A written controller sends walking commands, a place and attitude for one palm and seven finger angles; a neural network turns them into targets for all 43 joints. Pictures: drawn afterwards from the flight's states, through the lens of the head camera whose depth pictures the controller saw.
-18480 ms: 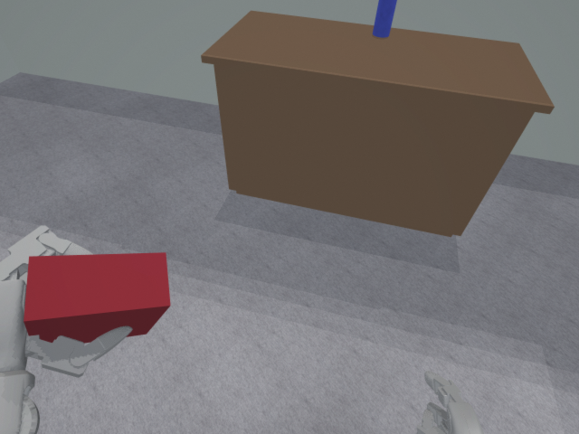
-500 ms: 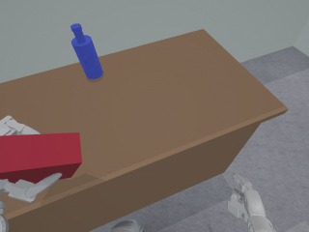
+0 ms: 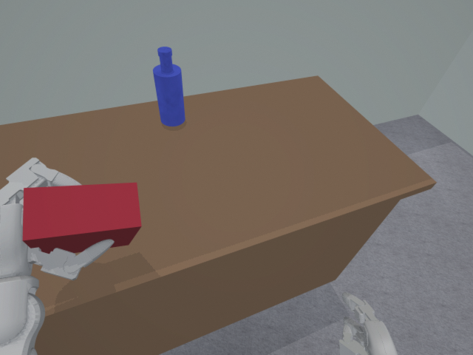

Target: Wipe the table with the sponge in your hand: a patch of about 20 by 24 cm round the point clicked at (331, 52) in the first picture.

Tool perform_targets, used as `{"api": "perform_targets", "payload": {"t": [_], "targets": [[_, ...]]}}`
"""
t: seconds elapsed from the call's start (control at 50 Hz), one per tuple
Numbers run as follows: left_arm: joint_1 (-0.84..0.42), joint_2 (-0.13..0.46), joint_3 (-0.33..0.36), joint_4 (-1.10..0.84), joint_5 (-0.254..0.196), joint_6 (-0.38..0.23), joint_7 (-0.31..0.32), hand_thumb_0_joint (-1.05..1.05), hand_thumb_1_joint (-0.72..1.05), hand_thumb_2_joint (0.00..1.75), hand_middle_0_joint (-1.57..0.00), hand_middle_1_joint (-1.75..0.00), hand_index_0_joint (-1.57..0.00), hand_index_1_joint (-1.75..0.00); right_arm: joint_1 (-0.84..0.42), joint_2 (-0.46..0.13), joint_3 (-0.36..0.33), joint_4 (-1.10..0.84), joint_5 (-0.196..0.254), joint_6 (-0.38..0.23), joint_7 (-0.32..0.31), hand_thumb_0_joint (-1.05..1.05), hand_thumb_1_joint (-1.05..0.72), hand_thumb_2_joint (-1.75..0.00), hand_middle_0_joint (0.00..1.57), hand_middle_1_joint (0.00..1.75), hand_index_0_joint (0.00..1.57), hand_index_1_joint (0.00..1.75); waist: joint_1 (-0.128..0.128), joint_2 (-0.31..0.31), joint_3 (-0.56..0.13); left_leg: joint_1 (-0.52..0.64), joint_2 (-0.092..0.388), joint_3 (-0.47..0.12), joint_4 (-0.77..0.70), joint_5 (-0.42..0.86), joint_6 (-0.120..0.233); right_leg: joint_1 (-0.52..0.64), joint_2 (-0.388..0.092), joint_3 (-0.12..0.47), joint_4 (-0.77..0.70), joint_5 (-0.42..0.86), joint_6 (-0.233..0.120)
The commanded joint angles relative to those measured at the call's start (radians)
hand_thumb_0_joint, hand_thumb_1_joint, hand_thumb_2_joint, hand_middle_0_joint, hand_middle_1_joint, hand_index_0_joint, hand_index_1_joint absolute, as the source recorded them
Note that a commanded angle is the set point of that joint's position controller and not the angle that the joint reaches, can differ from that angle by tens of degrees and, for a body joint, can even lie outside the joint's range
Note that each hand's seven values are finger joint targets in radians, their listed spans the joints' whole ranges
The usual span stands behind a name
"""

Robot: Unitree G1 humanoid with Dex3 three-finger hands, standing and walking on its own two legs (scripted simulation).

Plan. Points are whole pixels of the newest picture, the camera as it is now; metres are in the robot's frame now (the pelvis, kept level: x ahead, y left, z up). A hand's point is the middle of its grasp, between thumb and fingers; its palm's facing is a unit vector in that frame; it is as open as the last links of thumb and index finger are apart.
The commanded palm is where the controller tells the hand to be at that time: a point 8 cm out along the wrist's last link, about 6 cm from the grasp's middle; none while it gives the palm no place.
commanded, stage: come to a stop and stand still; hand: left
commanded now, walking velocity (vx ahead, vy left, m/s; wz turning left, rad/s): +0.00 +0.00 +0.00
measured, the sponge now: (101, 220) +0.24 +0.21 +0.15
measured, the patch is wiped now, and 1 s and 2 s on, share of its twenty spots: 0.00 0.00 0.00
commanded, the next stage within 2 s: none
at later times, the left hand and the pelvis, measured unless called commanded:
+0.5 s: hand out of the picture +0.11 +0.33 +0.16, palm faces +0.45 -0.82 -0.36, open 9.9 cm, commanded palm +0.04 +0.36 +0.18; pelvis -0.09 +0.06 +0.00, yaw +6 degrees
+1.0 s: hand out of the picture -0.10 +0.46 +0.19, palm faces +0.52 -0.80 -0.32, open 9.9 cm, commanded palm -0.14 +0.48 +0.18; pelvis -0.28 +0.19 -0.06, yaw +4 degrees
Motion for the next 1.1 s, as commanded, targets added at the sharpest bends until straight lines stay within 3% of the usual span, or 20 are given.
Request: {"api": "perform_targets", "payload": {"t": [0.0, 0.5, 0.58, 0.62, 0.66, 0.72, 0.74, 0.76, 0.78, 0.8, 0.82, 0.84, 0.86, 0.88, 0.9, 0.94, 1.0, 1.02, 1.06, 1.08], "targets": [[-0.130, 0.339, 0.236, -0.302, 0.029, -0.111, 0.020, 0.00, 0.10, 1.30, -1.20, -1.60, -1.20, -1.60, -0.126, -0.132, -0.053, -0.171, 0.007, -0.058, -0.008, 0.00, -0.90, -0.90, 0.20, 0.30, 0.20, 0.30, 0.009, 0.186, -0.050, -0.349, 0.238, -0.309, -0.394, -0.559, 0.004, 0.249, 0.011, 0.018, 0.136, -0.083, 0.009], [-0.118, 0.274, 0.184, -0.352, 0.024, -0.040, -0.026, 0.00, 0.10, 1.30, -1.20, -1.60, -1.20, -1.60, -0.093, -0.115, -0.083, -0.147, 0.003, -0.003, 0.006, 0.00, -0.90, -0.90, 0.20, 0.30, 0.20, 0.30, -0.011, -0.002, -0.171, 0.159, 0.067, -0.051, 0.143, -0.399, -0.124, -0.227, -0.059, 0.038, -0.077, -0.251, -0.109], [-0.207, 0.248, 0.137, -0.433, 0.012, -0.020, -0.040, 0.00, 0.10, 1.30, -1.20, -1.60, -1.20, -1.60, -0.089, -0.114, -0.073, -0.121, 0.006, 0.027, 0.006, 0.00, -0.90, -0.90, 0.20, 0.30, 0.20, 0.30, -0.068, -0.091, -0.098, 0.281, 0.109, -0.275, 0.622, -0.278, -0.085, -0.792, -0.192, 0.138, 0.056, -0.342, -0.163], [-0.300, 0.230, 0.121, -0.390, 0.003, -0.005, -0.039, 0.00, 0.10, 1.30, -1.20, -1.60, -1.20, -1.60, -0.062, -0.141, -0.064, -0.119, 0.010, 0.026, -0.002, 0.00, -0.90, -0.90, 0.20, 0.30, 0.20, 0.30, -0.117, 0.277, -0.042, 0.004, 0.194, -0.447, 0.117, -0.581, -0.030, -0.675, -0.012, 0.026, 0.545, -0.407, -0.058], [-0.440, 0.274, 0.174, -0.393, 0.004, 0.026, -0.050, 0.00, 0.10, 1.30, -1.20, -1.60, -1.20, -1.60, -0.116, -0.138, -0.107, -0.123, -0.002, -0.001, 0.026, 0.00, -0.90, -0.90, 0.20, 0.30, 0.20, 0.30, -0.049, 0.585, -0.012, -0.579, 0.254, -0.545, -0.538, -1.000, -0.247, -0.208, 0.253, -0.020, 1.148, -0.351, -0.012], [-0.553, 0.333, 0.228, -0.387, -0.026, 0.031, -0.076, 0.00, 0.10, 1.30, -1.20, -1.60, -1.20, -1.60, -0.203, -0.144, -0.183, -0.143, -0.023, -0.039, 0.074, 0.00, -0.90, -0.90, 0.20, 0.30, 0.20, 0.30, 0.104, 0.533, -0.115, -0.644, -0.019, 0.097, -0.472, -0.552, -0.705, 0.177, 0.276, -0.292, 0.902, -0.400, -0.043], [-0.439, 0.371, 0.262, -0.423, -0.031, -0.001, -0.065, 0.00, 0.10, 1.30, -1.20, -1.60, -1.20, -1.60, -0.211, -0.112, -0.172, -0.151, 0.008, -0.043, 0.083, 0.00, -0.90, -0.90, 0.20, 0.30, 0.20, 0.30, 0.174, 0.298, -0.202, -0.534, -0.129, 0.181, 0.088, -0.428, -0.693, 0.200, 0.110, -0.244, 0.461, -0.454, -0.140], [-0.264, 0.420, 0.300, -0.416, -0.003, -0.046, -0.052, 0.00, 0.10, 1.30, -1.20, -1.60, -1.20, -1.60, -0.139, -0.077, -0.136, -0.146, 0.059, -0.032, 0.087, 0.00, -0.90, -0.90, 0.20, 0.30, 0.20, 0.30, 0.169, -0.452, -0.205, -0.236, -0.187, 0.034, 1.340, -0.472, -0.425, -0.194, -0.241, 0.130, -0.023, -0.324, -0.297], [-0.236, 0.324, 0.231, -0.473, 0.010, -0.036, -0.077, 0.00, 0.10, 1.30, -1.20, -1.60, -1.20, -1.60, -0.231, -0.077, -0.111, -0.186, 0.074, -0.039, 0.069, 0.00, -0.90, -0.90, 0.20, 0.30, 0.20, 0.30, 0.049, -0.702, -0.056, -0.343, -0.075, -0.488, 2.012, -0.563, -0.098, -0.626, -0.331, 0.534, -0.018, -0.055, -0.331], [-0.276, 0.276, 0.226, -0.479, -0.036, -0.009, -0.127, 0.00, 0.10, 1.30, -1.20, -1.60, -1.20, -1.60, -0.174, -0.026, -0.127, -0.097, 0.057, -0.048, 0.067, 0.00, -0.90, -0.90, 0.20, 0.30, 0.20, 0.30, -0.040, -0.508, -0.164, -0.327, -0.092, -0.558, 2.045, -0.527, 0.378, -0.671, -0.323, 0.449, -0.064, -0.162, -0.277], [-0.415, 0.491, 0.318, -0.718, -0.092, -0.048, -0.161, 0.00, 0.10, 1.30, -1.20, -1.60, -1.20, -1.60, -0.196, 0.003, -0.078, -0.167, 0.038, -0.070, 0.062, 0.00, -0.90, -0.90, 0.20, 0.30, 0.20, 0.30, -0.067, -0.078, -0.271, -0.368, -0.018, -0.483, 1.849, -0.323, 0.412, -0.520, -0.396, 0.454, -0.099, -0.391, -0.141], [-0.241, 0.468, 0.355, -0.434, -0.067, -0.049, -0.156, 0.00, 0.10, 1.30, -1.20, -1.60, -1.20, -1.60, -0.109, 0.008, -0.030, -0.129, -0.049, -0.058, 0.061, 0.00, -0.90, -0.90, 0.20, 0.30, 0.20, 0.30, -0.061, 0.215, -0.289, -0.345, 0.055, -0.264, 1.279, -0.182, 0.009, -0.322, -0.250, 0.362, -0.085, -0.411, 0.014], [-0.282, 0.317, 0.267, -0.561, -0.016, -0.070, -0.134, 0.00, 0.10, 1.30, -1.20, -1.60, -1.20, -1.60, -0.159, -0.053, -0.050, -0.152, -0.044, -0.051, 0.080, 0.00, -0.90, -0.90, 0.20, 0.30, 0.20, 0.30, -0.020, 0.202, -0.257, -0.258, 0.042, -0.202, 0.833, -0.237, -0.033, -0.331, -0.171, 0.405, -0.052, -0.442, -0.165], [-0.246, 0.327, 0.269, -0.492, -0.028, -0.076, -0.104, 0.00, 0.10, 1.30, -1.20, -1.60, -1.20, -1.60, -0.147, -0.120, -0.090, -0.139, -0.019, -0.052, 0.052, 0.00, -0.90, -0.90, 0.20, 0.30, 0.20, 0.30, -0.001, 0.209, -0.257, -0.129, 0.085, -0.244, 0.482, -0.315, -0.381, -0.349, -0.164, 0.385, 0.101, -0.315, -0.205], [-0.266, 0.272, 0.220, -0.497, -0.034, -0.062, -0.096, 0.00, 0.10, 1.30, -1.20, -1.60, -1.20, -1.60, -0.105, -0.113, -0.106, -0.117, -0.008, -0.036, 0.024, 0.00, -0.90, -0.90, 0.20, 0.30, 0.20, 0.30, -0.013, 0.134, -0.168, -0.050, 0.036, -0.121, 0.116, -0.359, -0.082, -0.332, -0.083, 0.296, 0.168, -0.327, -0.173], [-0.370, 0.348, 0.242, -0.391, -0.028, -0.043, -0.078, 0.00, 0.10, 1.30, -1.20, -1.60, -1.20, -1.60, 0.053, -0.083, -0.095, -0.017, -0.023, -0.064, 0.014, 0.00, -0.90, -0.90, 0.20, 0.30, 0.20, 0.30, -0.064, 0.260, -0.124, 0.090, -0.012, 0.048, -0.268, -0.087, -0.017, -0.256, 0.095, -0.021, 0.576, -0.267, -0.065], [-0.404, 0.431, 0.291, -0.251, -0.008, -0.091, -0.053, 0.00, 0.10, 1.30, -1.20, -1.60, -1.20, -1.60, -0.030, -0.096, -0.084, -0.074, -0.043, -0.076, 0.004, 0.00, -0.90, -0.90, 0.20, 0.30, 0.20, 0.30, -0.071, 0.529, -0.102, 0.143, 0.339, -0.520, -0.132, 0.418, 0.084, -0.604, 0.138, 0.019, 0.960, -0.461, 0.006], [-0.424, 0.380, 0.228, -0.244, 0.014, -0.108, -0.086, 0.00, 0.10, 1.30, -1.20, -1.60, -1.20, -1.60, -0.075, -0.076, -0.081, -0.096, -0.068, -0.063, 0.016, 0.00, -0.90, -0.90, 0.20, 0.30, 0.20, 0.30, -0.073, 0.415, 0.076, 0.006, 0.397, -0.722, -0.187, 0.177, 0.083, -0.642, 0.063, 0.166, 0.956, -0.322, -0.010], [-0.322, 0.178, 0.095, -0.150, 0.012, -0.092, -0.107, 0.00, 0.10, 1.30, -1.20, -1.60, -1.20, -1.60, -0.039, -0.102, -0.096, -0.109, -0.013, -0.027, 0.049, 0.00, -0.90, -0.90, 0.20, 0.30, 0.20, 0.30, -0.059, -0.011, 0.113, -0.085, 0.382, -0.520, -0.216, -0.028, 0.123, -0.434, 0.039, 0.112, 0.841, -0.137, -0.033], [-0.259, 0.158, 0.096, -0.171, 0.006, -0.082, -0.110, 0.00, 0.10, 1.30, -1.20, -1.60, -1.20, -1.60, -0.053, -0.125, -0.108, -0.145, -0.004, -0.021, 0.066, 0.00, -0.90, -0.90, 0.20, 0.30, 0.20, 0.30, -0.038, 0.039, 0.042, -0.094, 0.350, -0.429, -0.194, -0.070, 0.129, -0.340, 0.059, 0.042, 0.814, -0.115, -0.037]]}}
